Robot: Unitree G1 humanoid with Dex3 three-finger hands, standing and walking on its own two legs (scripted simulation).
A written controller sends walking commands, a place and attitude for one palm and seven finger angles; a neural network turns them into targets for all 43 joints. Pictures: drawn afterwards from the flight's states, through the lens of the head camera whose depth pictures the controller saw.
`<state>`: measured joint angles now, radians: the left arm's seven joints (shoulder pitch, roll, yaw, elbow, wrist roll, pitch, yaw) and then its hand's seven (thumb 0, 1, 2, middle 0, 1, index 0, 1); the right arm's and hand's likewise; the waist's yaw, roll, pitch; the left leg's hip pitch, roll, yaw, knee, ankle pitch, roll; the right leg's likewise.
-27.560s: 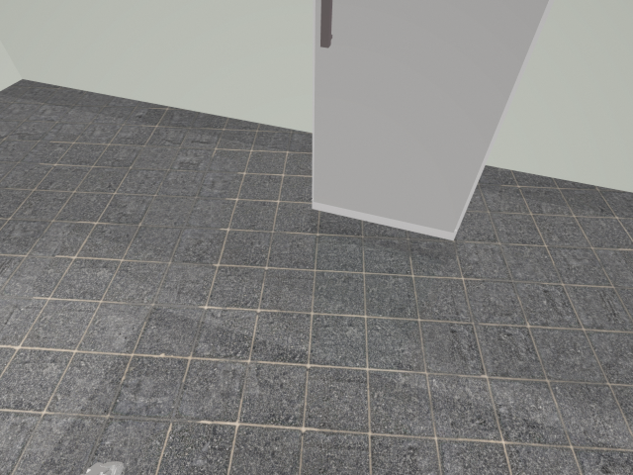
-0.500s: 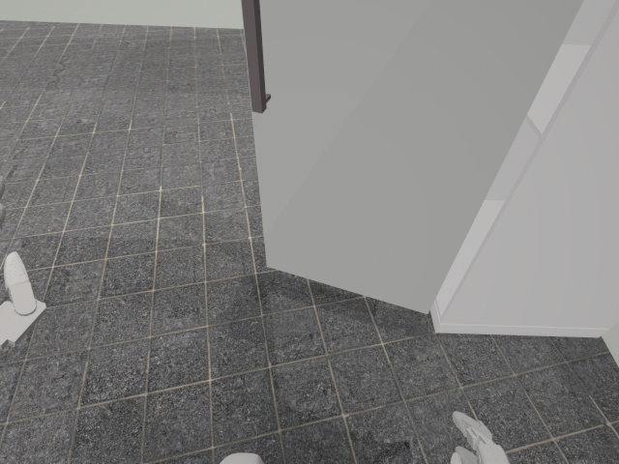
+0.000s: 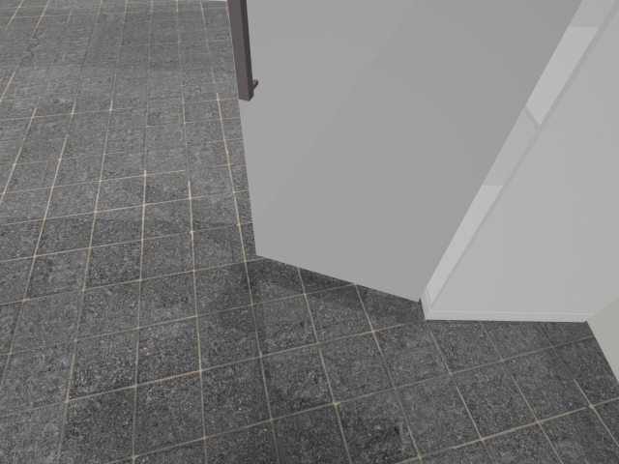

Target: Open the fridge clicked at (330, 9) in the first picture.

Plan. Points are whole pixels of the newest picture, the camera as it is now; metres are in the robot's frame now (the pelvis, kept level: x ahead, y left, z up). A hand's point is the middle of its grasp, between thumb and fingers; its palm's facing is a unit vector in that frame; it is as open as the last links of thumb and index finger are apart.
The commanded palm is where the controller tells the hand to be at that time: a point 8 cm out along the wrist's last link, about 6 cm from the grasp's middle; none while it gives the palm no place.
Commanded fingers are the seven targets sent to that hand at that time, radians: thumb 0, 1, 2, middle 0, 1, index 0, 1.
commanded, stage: let the arm hang, fingers relaxed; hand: left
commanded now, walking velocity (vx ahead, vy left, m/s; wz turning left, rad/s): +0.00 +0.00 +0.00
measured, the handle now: (242, 1) +0.85 +0.16 +0.20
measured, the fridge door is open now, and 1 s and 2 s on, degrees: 72 72 72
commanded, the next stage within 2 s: look to check the result in 0.78 s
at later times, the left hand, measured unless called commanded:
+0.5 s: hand out of the picture +0.07 +0.23 -0.16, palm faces -0.05 -0.96 -0.27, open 7.4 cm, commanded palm none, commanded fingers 0.00 0.90 0.90 -0.20 -0.30 -0.20 -0.30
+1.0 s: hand out of the picture +0.05 +0.21 -0.17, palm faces -0.05 -0.97 -0.22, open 7.4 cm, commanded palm none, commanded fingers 0.00 0.90 0.90 -0.20 -0.30 -0.20 -0.30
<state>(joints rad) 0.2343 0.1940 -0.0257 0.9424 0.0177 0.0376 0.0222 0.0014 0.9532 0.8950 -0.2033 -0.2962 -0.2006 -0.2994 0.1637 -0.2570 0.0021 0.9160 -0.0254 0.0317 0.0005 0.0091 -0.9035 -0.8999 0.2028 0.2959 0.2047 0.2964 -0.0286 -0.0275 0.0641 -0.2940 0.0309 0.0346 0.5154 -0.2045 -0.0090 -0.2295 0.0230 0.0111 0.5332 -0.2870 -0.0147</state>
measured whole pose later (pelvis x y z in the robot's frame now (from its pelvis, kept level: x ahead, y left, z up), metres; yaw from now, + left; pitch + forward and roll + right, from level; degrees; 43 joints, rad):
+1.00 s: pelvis +0.03 +0.02 +0.01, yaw -2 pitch +0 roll +0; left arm 0.20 0.20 -0.01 1.15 0.02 0.00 0.03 0.00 0.90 0.90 -0.20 -0.30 -0.20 -0.30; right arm 0.19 -0.18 -0.01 1.15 -0.02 0.01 -0.02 0.01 -0.90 -0.90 0.20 0.30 0.20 0.30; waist -0.01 -0.01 0.06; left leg -0.18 0.00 0.08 0.38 -0.19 0.02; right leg -0.12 -0.01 0.06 0.37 -0.24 0.02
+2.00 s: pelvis +0.03 +0.02 +0.01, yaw -2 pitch +0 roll +0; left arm 0.19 0.21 0.00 1.15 0.02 -0.01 0.03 0.00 0.90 0.90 -0.20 -0.30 -0.20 -0.30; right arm 0.19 -0.19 -0.01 1.15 -0.02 0.01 -0.02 0.01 -0.90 -0.90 0.20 0.30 0.20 0.30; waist -0.01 -0.01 0.07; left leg -0.18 0.01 0.08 0.37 -0.19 0.01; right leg -0.11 0.00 0.06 0.35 -0.24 0.01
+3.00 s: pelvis +0.04 +0.01 +0.01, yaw -2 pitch -1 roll +0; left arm 0.15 0.26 0.00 1.14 0.02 -0.02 0.02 0.00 0.90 0.90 -0.20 -0.30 -0.20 -0.30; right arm 0.15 -0.24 -0.01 1.15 -0.02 0.01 -0.02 0.01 -0.90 -0.90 0.20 0.30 0.20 0.30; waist -0.01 -0.01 0.06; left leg -0.15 0.02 0.08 0.33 -0.18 0.00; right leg -0.08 0.01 0.05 0.31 -0.22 0.00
